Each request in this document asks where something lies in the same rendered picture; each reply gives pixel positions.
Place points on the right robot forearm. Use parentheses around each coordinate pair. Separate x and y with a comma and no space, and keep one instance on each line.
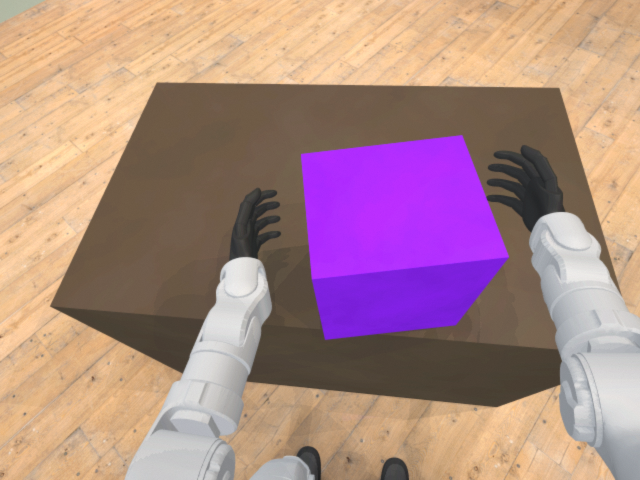
(586,307)

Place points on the left robot forearm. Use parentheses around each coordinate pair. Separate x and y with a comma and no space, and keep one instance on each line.
(207,399)

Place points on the left robot hand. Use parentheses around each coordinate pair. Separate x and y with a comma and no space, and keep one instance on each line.
(245,241)

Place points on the left robot upper arm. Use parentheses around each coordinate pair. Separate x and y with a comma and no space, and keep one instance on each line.
(171,455)

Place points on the right robot hand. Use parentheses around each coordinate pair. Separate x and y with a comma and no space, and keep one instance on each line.
(539,193)

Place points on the left robot thigh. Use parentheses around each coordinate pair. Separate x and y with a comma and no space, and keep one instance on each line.
(283,469)

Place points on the pedestal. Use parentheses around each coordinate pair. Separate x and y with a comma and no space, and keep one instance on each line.
(147,268)

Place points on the carton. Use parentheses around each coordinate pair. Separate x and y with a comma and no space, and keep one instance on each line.
(401,236)

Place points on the right robot upper arm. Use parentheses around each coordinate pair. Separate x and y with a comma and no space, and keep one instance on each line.
(600,404)

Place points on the left robot shin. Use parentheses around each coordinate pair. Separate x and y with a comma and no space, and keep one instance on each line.
(297,458)

